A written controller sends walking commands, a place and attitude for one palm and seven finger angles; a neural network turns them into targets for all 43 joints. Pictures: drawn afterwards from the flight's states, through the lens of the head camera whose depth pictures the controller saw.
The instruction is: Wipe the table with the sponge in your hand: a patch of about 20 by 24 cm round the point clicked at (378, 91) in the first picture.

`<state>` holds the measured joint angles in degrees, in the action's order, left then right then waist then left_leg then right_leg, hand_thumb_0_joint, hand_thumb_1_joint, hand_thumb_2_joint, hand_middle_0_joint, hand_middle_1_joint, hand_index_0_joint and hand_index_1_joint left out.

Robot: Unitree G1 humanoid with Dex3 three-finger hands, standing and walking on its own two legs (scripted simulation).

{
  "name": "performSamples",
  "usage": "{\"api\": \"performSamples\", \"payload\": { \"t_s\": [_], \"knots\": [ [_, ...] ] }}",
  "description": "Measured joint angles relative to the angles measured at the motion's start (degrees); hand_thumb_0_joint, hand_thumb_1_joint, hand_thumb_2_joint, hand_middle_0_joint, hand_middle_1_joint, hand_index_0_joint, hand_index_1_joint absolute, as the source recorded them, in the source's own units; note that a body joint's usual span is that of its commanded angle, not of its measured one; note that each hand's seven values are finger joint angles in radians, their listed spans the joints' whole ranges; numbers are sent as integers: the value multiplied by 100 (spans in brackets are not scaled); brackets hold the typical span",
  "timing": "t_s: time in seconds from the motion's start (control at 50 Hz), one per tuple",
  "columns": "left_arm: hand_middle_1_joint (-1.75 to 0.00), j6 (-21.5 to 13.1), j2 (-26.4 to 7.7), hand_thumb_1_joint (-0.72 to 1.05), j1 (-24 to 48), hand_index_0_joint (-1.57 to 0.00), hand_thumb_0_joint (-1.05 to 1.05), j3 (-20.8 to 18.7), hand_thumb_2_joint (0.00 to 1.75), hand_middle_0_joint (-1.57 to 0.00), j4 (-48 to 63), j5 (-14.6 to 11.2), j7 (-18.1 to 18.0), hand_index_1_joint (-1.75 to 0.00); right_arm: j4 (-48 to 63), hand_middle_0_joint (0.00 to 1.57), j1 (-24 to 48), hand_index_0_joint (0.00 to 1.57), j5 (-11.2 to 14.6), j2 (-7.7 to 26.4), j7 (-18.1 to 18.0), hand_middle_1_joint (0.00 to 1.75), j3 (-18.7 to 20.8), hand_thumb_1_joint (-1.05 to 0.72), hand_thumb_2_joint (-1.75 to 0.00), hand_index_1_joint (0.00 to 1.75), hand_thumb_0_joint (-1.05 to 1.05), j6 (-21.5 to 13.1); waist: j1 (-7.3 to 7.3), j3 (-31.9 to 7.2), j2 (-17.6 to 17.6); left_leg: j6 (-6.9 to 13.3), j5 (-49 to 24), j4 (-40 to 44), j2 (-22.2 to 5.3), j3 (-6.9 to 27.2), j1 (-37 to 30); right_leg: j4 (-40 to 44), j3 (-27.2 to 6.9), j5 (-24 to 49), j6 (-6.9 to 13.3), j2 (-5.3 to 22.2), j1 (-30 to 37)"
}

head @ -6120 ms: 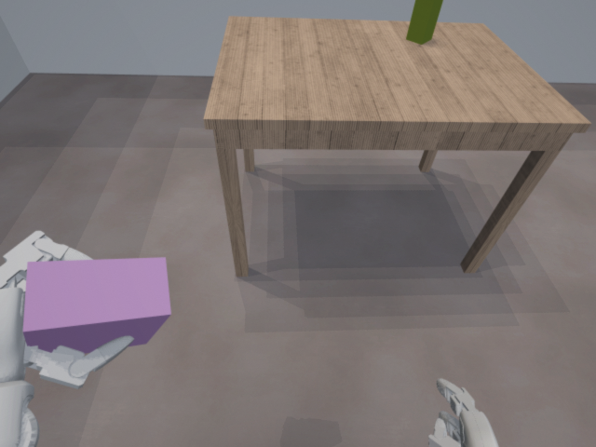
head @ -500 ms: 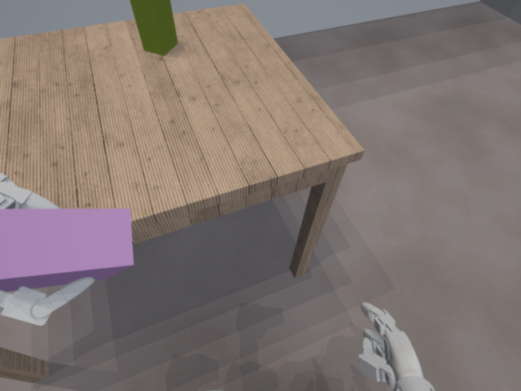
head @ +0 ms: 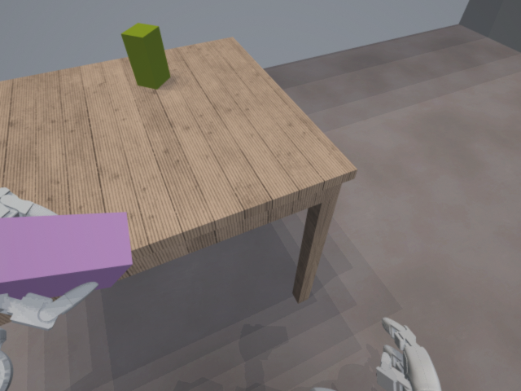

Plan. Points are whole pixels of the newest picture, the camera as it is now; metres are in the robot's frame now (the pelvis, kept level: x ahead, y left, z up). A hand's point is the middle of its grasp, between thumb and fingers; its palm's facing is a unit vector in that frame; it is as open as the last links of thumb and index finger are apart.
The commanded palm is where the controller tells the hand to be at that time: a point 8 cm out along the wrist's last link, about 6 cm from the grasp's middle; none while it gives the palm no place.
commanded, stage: shuffle to correct the standing spot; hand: left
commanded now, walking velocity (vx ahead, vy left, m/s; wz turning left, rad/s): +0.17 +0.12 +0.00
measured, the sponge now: (82, 257) +0.23 +0.22 +0.16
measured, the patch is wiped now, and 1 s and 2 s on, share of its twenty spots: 0.00 0.00 0.00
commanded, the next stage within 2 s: come to a stop and stand still in 0.66 s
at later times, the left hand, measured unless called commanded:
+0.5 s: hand (40, 217) +0.26 +0.27 +0.19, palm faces +0.41 -0.81 -0.41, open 10.1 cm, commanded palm +0.22 +0.31 +0.19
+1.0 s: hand (20, 175) +0.34 +0.34 +0.18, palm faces +0.45 -0.80 -0.41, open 10.1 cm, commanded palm +0.27 +0.37 +0.19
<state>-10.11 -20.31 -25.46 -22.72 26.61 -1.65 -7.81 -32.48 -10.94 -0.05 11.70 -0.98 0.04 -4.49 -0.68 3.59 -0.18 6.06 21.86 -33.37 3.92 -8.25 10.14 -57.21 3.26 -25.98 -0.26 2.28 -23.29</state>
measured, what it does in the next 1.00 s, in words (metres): walks ahead: right foot, then left foot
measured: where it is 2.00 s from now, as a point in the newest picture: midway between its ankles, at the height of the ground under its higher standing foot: outside the picture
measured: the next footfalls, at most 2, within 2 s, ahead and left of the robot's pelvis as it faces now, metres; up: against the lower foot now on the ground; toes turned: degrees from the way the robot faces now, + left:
right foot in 0.12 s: +0.17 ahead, -0.02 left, +0.00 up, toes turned +3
left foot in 0.50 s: +0.18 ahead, +0.21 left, +0.00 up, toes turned +4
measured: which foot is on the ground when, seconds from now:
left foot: down 0.00-0.12, up 0.14-0.48, down 0.50-1.00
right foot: up 0.00-0.10, down 0.12-1.00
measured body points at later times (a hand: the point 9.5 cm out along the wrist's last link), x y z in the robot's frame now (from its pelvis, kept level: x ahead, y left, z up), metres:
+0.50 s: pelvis +0.06 +0.03 +0.00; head +0.06 +0.02 +0.45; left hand +0.24 +0.31 +0.21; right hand +0.24 -0.22 -0.07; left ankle +0.09 +0.19 -0.72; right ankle +0.09 -0.06 -0.72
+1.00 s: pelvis +0.12 +0.08 +0.00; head +0.15 +0.08 +0.45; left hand +0.31 +0.38 +0.20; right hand +0.32 -0.11 -0.08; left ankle +0.14 +0.20 -0.72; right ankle +0.13 -0.02 -0.73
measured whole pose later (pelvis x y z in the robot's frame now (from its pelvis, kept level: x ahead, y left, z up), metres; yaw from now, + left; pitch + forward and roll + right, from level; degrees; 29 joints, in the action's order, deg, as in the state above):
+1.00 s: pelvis +0.12 +0.08 +0.00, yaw +2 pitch -3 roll +1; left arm -7.5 -20.1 -22.6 -21.0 27.9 -1.7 -7.9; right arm -35.4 -7.9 0.0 9.6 -1.3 -2.3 -7.7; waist 0.4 6.8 0.0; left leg 0.2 15.3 -33.0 0.0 -2.1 14.2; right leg -34.3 1.7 -16.3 0.5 0.7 -12.9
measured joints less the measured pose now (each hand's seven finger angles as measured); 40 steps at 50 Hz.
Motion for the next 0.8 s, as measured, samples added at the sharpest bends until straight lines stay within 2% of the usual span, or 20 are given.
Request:
{"api": "performSamples", "payload": {
  "t_s": [0.06,0.1,0.12,0.16,0.2,0.22,0.26,0.3,0.36,0.46,0.5,0.56,0.6,0.62,0.66,0.7,0.74,0.78,0.8],
  "knots": [
    [-136,38,-23,-49,-93,-73,-1,71,100,-72,6,1,13,-136,60,20,-146,20,-22,-19,-3,30,-90,-90,-90,30,2,-43,-82,14,-91,-28,-163,376,39,46,-215,998,432,427,38,-55,-21],
    [-136,9,-129,-49,-193,-73,-1,105,100,-72,68,-18,19,-136,112,21,-242,20,-38,14,-30,30,-137,-90,-90,30,2,-48,-146,18,-176,-48,-55,206,35,127,-175,1963,682,837,102,-132,230],
    [-136,-23,-223,-49,-213,-73,-1,110,100,-72,110,-22,22,-136,135,21,-279,20,-38,43,-44,30,-139,-90,-90,30,2,-42,-182,17,-226,-82,95,-162,12,185,-12,2284,768,1186,292,-160,346],
    [-136,-118,-300,-49,-118,-73,-1,129,100,-72,100,-41,70,-136,-11,21,-200,20,-42,109,-42,30,-74,-90,-90,30,2,16,-142,90,-363,-220,354,-1642,-100,387,609,2083,929,1259,609,-212,308],
    [-136,-180,-244,-49,-97,-73,-1,92,100,-72,68,-68,138,-136,-190,21,-123,20,-37,149,14,30,1,-90,-90,30,2,121,3,86,-359,-371,398,-2963,-153,602,1222,1997,892,1094,688,-251,317],
    [-136,-202,-189,-49,-118,-73,-1,66,100,-72,47,-64,158,-136,-248,21,-104,20,-26,166,33,30,25,-90,-90,30,2,169,60,71,-335,-425,346,-3329,-222,680,1457,2038,851,1068,683,-262,356],
    [-136,-224,-56,-49,-149,-73,-1,59,100,-72,-19,-27,155,-136,-321,21,-87,20,-5,204,30,30,52,-90,-90,30,2,211,120,54,-292,-496,129,-3539,-433,796,1788,2217,794,1128,628,-253,484],
    [-136,-203,44,-49,-142,-73,-1,109,100,-72,-90,15,124,-136,-366,21,-76,20,7,235,-11,30,64,-90,-90,30,2,199,147,55,-218,-523,-104,-3267,-638,843,1942,2405,742,1196,594,-191,624],
    [-136,-117,133,-49,-98,-73,-1,229,100,-72,-117,38,87,-136,-359,20,-68,20,9,263,-84,30,75,-90,-90,30,2,136,166,67,-59,-501,-394,-2264,-831,747,1799,2591,633,1245,514,-22,797],
    [-136,-15,81,-49,-110,-73,-1,320,100,-72,79,5,41,-136,-175,20,-74,20,6,271,-184,30,93,-90,-90,30,2,-10,142,33,109,-404,-406,-420,-769,381,825,2432,443,1062,310,210,910],
    [-136,-28,43,-49,-98,-73,-1,290,100,-72,199,-41,31,-136,-23,20,-91,20,37,337,-210,30,111,-90,-90,30,2,-75,122,-68,-72,-291,-392,133,-753,530,461,2103,447,856,228,122,770],
    [-136,-60,-156,-49,126,-73,-1,100,100,-72,56,-69,19,-136,-34,20,51,20,85,100,-231,30,98,-90,-90,30,2,-116,108,-14,138,-680,-609,-161,-642,476,525,1467,146,258,86,137,557],
    [-136,23,-165,-49,211,-73,-1,51,100,-72,-113,-34,31,-136,-14,20,31,20,73,-9,-211,30,27,-90,-90,30,2,-183,42,-32,129,-754,-498,-270,-587,512,541,1493,52,364,108,80,604],
    [-136,66,-114,-49,227,-73,-1,75,100,-72,-168,-13,38,-136,-16,20,5,20,66,-11,-195,30,-6,-90,-90,30,2,-222,-1,-28,9,-760,-434,-343,-611,596,552,1634,112,581,151,36,710],
    [-136,93,-18,-49,130,-73,-1,150,100,-72,-151,-9,50,-136,-83,20,-38,20,59,-2,-133,30,-52,-90,-90,30,2,-248,-33,-60,-202,-613,-237,-690,-642,720,672,1846,236,560,191,-36,875],
    [-136,62,48,-49,-6,-73,-1,240,100,-72,-9,-36,62,-136,-195,20,-53,20,67,4,-42,30,-66,-90,-90,30,2,-195,19,-52,-198,-568,52,-1563,-525,729,969,1999,249,512,165,5,981],
    [-136,-29,87,-49,-123,-73,-1,301,100,-72,136,-26,51,-136,-301,20,-41,20,55,47,19,30,-89,-90,-90,30,2,-135,102,-2,-143,-505,281,-1954,-449,681,1175,2174,214,558,104,75,1082],
    [-136,-139,72,-49,-194,-73,-1,273,100,-72,244,-12,31,-136,-347,21,-8,20,27,82,46,30,-104,-90,-90,30,2,-84,165,83,-55,-443,94,-1420,-453,587,1114,2214,155,556,14,171,1138],
    [-136,-167,49,-49,-207,-73,-1,233,100,-72,297,-21,18,-136,-342,21,11,20,16,106,39,30,-107,-90,-90,30,2,-76,181,131,-24,-425,-247,-903,-457,547,973,2131,124,497,-40,218,1137]
  ]
}}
